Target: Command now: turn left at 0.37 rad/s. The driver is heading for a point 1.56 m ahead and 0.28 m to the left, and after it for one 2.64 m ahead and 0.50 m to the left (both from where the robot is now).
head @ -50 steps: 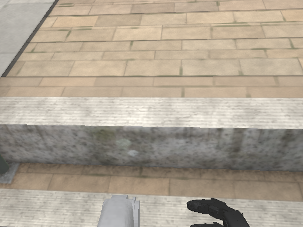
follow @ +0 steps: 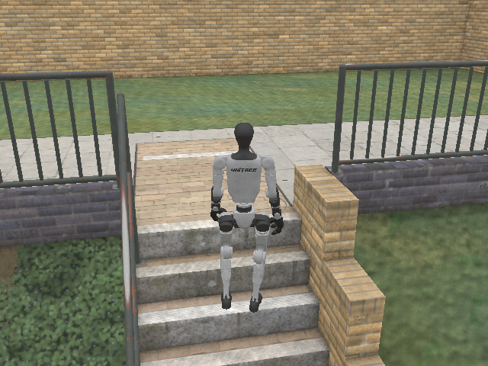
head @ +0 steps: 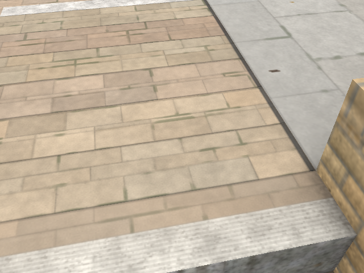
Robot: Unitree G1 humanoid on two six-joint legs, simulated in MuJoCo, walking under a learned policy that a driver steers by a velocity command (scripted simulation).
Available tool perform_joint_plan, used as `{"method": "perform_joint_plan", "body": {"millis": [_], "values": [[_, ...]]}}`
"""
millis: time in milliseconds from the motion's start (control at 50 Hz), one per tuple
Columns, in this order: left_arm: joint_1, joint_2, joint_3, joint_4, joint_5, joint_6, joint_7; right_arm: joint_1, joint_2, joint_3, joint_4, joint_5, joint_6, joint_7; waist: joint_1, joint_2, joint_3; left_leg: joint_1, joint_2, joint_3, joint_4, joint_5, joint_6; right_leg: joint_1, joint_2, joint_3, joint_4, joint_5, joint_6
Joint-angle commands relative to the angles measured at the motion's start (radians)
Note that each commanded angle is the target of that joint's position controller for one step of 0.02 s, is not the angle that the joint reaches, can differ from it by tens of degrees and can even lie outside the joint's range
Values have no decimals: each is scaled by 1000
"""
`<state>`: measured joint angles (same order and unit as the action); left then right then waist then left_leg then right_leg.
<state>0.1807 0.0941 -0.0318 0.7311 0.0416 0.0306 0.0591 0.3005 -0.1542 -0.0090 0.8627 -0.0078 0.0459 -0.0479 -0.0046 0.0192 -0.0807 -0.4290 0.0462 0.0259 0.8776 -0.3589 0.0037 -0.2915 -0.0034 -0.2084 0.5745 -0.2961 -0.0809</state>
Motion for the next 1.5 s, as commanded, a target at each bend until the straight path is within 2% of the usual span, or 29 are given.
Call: {"method": "perform_joint_plan", "body": {"millis": [20,60,100,140,180,220,280,300,320,360,380,400,420,440,460,520,580,660,720,780,860,880,900,920,940,1000,1060,1220,1500], "values": [[5,197,78,-48,-20,-3,10,-24,-63,-19,-68,-13,-12,3,33,-73,106,-56,5,10,-185,57,62,52,-300,273,-180,111,-138],[-28,187,85,-45,-26,-6,9,-42,-96,-34,-95,-21,-16,3,21,3,91,25,21,-60,-261,326,111,-33,-234,177,-34,74,-67],[-50,98,61,-82,-25,-18,7,22,-185,-60,-129,-22,-14,-5,2,219,-10,189,149,-406,-340,506,267,-223,-50,65,281,43,63],[-121,87,55,-80,-53,-32,-12,1,-184,-53,-195,-64,-28,-5,-66,196,-81,291,264,-651,-480,455,404,-397,34,199,658,-192,143],[-97,74,47,-83,-46,-49,-36,-110,-179,-46,-253,-40,-31,-11,-10,38,-74,271,228,-544,-450,454,351,-461,4,286,856,-186,174],[-110,96,36,-134,-19,-43,-25,-153,-190,-42,-282,-9,13,-31,17,13,-35,265,126,-453,-396,391,270,-525,27,247,819,-106,188],[-37,87,7,-139,-31,-35,-18,-163,-176,-42,-334,-10,52,-39,17,70,-33,242,72,-372,-382,480,216,-417,26,175,456,-208,177],[-60,91,6,-121,-39,-35,-20,-191,-153,-41,-370,-29,39,-24,-18,69,-69,196,103,-347,-409,528,219,-285,42,138,368,-205,167],[-67,90,7,-130,-52,-31,-16,-153,-157,-42,-359,-19,33,-18,-29,121,-62,194,103,-367,-404,505,223,-242,50,129,230,-171,153],[10,130,29,-105,-42,-25,-4,-179,-149,-32,-361,-33,20,-11,-13,202,-99,113,110,-391,-354,522,198,-57,26,189,105,106,109],[11,140,40,-115,-30,-25,-4,-188,-125,-28,-353,-21,15,-12,6,154,-70,48,66,-366,-290,437,166,-11,1,230,46,175,79],[56,194,64,-120,-6,-22,-1,-224,-89,-24,-360,-7,-2,-2,36,11,-59,-162,-2,-286,-98,271,109,139,-111,345,38,480,37],[137,263,85,-135,36,-6,12,-188,-42,-18,-349,13,-30,9,59,-275,-118,-377,-135,-192,229,-139,15,317,-323,604,-99,803,-87],[100,283,84,-193,66,-13,16,-100,-94,-37,-301,30,-58,20,38,-269,-205,-366,-163,-218,632,-270,-77,236,-482,781,-122,817,-213],[23,251,69,-238,69,-14,13,-82,-126,-47,-280,39,-52,22,13,-172,-174,-410,-139,-222,911,-249,-118,147,-454,754,-138,572,-261],[-73,192,43,-234,-2,26,37,-209,-95,-15,-344,30,-24,10,-23,-52,90,-547,-85,-176,1023,39,-150,-21,-227,475,-166,23,-182],[-4,181,49,-242,9,6,51,-288,-94,0,-367,34,-46,10,34,-37,97,-592,-51,-149,834,175,-168,50,-245,430,-192,-14,-194],[35,195,69,-233,7,12,40,-206,-33,31,-320,26,-40,1,31,-135,-25,-432,-11,-60,594,183,-161,102,-222,367,-209,18,-192],[22,202,79,-220,-11,26,34,-255,-18,47,-310,21,-27,4,58,-127,3,-245,-25,77,276,25,-128,12,-193,271,-243,-23,-170],[20,225,86,-216,-14,5,24,-214,-42,27,-297,24,-21,2,55,-168,-10,-105,16,39,5,-46,-60,54,-274,349,-251,-14,-183],[46,172,72,-141,-23,5,-3,-170,-70,2,-248,14,-31,10,49,-86,71,62,-10,34,-392,122,34,4,-214,286,-92,24,-114],[35,140,60,-123,-29,-8,-14,-132,-113,-10,-247,8,-35,19,35,-3,19,213,72,-84,-408,370,52,-89,-161,221,69,31,-58],[112,74,41,-102,-18,-29,-20,-145,-114,-4,-266,-23,-34,16,68,151,-78,329,203,-291,-401,378,171,-224,-115,189,120,-11,27],[111,99,47,-55,-35,-38,-14,-107,-68,0,-278,-29,-34,26,9,159,-84,235,246,-397,-503,113,263,-180,-89,189,185,-34,72],[92,113,55,-31,-51,-38,-15,-124,-27,11,-257,-32,-32,29,15,147,-17,170,244,-407,-575,-72,278,-174,-83,198,216,-14,89],[93,103,52,40,-38,-30,-18,-181,-1,19,-203,-30,-30,27,61,112,75,65,176,-288,-610,-155,189,-63,-93,220,67,15,78],[66,146,51,97,-21,-31,-23,-138,-39,7,-149,-7,-48,38,26,45,91,121,71,-129,-512,154,93,12,-106,240,-114,149,33],[110,134,58,241,-27,-28,-36,-66,-42,-4,-62,-10,-36,35,13,-10,36,234,44,-84,-494,317,109,43,-89,218,-163,163,10],[131,144,44,327,-25,-11,-26,-15,-48,-1,42,-1,-35,30,15,-5,60,221,31,-57,-499,355,102,71,-85,204,-176,204,12]]}}
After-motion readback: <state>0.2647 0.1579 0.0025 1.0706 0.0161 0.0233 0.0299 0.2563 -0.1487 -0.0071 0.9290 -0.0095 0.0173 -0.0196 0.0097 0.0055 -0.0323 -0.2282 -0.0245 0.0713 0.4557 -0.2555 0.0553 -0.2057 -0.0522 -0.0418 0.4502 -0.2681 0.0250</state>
